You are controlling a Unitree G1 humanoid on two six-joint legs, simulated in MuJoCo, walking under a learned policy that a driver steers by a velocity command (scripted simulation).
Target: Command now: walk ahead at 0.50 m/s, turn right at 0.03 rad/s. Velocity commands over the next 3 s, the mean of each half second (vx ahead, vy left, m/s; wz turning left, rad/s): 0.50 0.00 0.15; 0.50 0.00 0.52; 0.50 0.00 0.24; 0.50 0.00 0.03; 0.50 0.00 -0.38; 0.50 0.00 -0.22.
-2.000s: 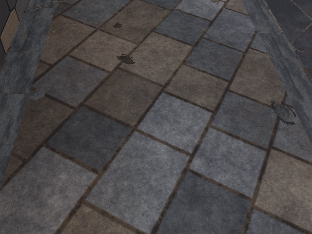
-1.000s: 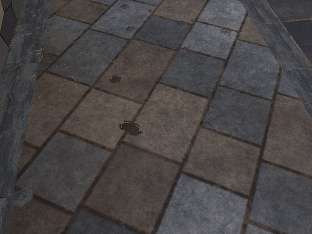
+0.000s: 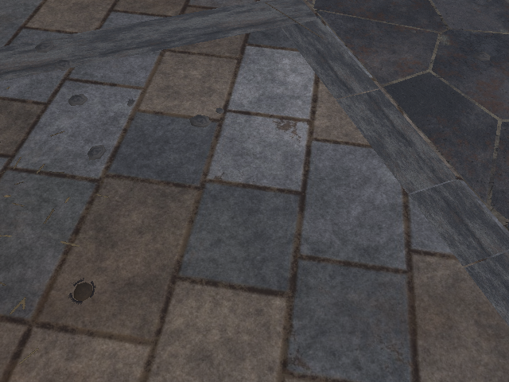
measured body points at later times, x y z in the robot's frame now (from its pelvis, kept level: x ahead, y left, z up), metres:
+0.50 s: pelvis +0.28 -0.06 +0.00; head +0.30 -0.07 +0.45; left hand +0.36 +0.22 -0.11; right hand +0.38 -0.34 -0.13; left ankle +0.24 +0.09 -0.66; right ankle +0.32 -0.16 -0.74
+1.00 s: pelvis +0.53 +0.05 -0.01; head +0.57 +0.07 +0.44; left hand +0.55 +0.36 -0.12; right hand +0.75 -0.16 -0.11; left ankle +0.56 +0.13 -0.74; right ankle +0.53 -0.13 -0.65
